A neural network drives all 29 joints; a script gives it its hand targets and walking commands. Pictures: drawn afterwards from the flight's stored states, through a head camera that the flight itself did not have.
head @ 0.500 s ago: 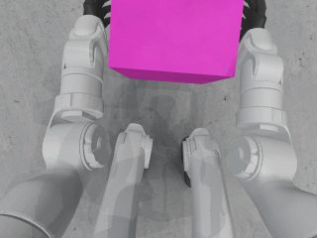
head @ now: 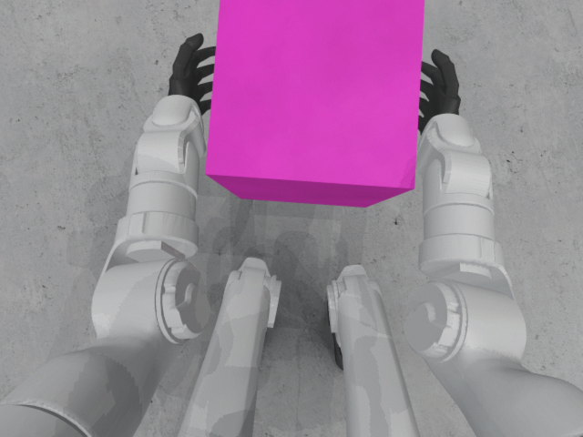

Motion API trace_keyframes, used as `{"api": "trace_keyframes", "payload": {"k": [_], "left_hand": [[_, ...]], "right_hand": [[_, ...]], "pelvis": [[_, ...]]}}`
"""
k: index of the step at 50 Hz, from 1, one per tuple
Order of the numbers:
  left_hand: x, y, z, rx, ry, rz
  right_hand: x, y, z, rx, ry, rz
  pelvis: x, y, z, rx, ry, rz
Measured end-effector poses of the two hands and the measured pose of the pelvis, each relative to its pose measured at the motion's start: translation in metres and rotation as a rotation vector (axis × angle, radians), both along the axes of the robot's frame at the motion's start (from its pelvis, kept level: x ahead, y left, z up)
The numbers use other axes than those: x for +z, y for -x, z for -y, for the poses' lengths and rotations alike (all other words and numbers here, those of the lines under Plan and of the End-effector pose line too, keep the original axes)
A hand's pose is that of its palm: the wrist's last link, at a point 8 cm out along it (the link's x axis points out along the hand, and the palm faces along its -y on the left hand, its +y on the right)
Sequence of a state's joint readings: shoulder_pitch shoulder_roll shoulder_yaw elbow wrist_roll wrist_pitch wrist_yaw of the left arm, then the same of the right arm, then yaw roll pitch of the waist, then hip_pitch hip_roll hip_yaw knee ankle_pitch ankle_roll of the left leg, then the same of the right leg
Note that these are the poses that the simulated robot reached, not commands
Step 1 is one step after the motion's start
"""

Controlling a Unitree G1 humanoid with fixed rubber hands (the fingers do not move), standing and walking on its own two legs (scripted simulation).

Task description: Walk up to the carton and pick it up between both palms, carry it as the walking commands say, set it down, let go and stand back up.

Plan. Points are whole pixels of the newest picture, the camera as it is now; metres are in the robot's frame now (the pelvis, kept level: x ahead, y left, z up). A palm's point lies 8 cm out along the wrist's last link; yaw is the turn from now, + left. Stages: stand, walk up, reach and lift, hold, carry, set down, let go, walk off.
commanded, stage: reach and lift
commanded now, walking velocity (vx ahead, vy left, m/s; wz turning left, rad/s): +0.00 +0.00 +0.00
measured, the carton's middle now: (311, 104) +0.52 +0.01 -0.14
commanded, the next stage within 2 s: none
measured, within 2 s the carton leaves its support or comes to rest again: neither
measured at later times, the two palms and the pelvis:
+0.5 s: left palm (169, 95) +0.47 +0.16 +0.00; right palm (472, 115) +0.47 -0.15 +0.00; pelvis +0.02 +0.00 +0.06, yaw +0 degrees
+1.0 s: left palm (136, 86) +0.44 +0.16 +0.07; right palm (519, 112) +0.44 -0.15 +0.07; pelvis +0.04 +0.00 +0.13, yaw +1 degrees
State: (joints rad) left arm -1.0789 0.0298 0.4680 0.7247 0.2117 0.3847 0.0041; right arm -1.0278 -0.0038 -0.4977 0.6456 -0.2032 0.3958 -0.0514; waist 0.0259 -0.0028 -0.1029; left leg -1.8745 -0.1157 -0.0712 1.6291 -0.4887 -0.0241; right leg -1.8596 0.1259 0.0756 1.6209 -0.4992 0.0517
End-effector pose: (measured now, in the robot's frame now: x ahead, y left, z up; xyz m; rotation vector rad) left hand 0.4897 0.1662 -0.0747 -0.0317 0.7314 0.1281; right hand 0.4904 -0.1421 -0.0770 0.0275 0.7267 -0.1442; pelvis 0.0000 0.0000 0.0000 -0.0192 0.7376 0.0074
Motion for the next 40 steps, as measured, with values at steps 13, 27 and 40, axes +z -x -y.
{"api": "trace_keyframes", "payload": {"k": [13,27,40], "left_hand": [[0.038,0.004,0.002,-0.002,0.005,0.027],[0.079,0.024,0.005,0.007,0.004,0.0],[0.121,0.03,0.005,0.006,0.01,0.027]], "right_hand": [[0.04,0.005,0.002,-0.007,0.005,0.028],[0.081,0.023,0.005,-0.01,-0.006,0.002],[0.12,0.033,0.006,-0.019,-0.009,0.028]], "pelvis": [[0.025,-0.004,-0.002,0.004,0.002,0.05],[0.067,-0.024,-0.002,0.003,-0.003,0.09],[0.099,-0.034,-0.001,0.005,-0.007,0.134]]}}
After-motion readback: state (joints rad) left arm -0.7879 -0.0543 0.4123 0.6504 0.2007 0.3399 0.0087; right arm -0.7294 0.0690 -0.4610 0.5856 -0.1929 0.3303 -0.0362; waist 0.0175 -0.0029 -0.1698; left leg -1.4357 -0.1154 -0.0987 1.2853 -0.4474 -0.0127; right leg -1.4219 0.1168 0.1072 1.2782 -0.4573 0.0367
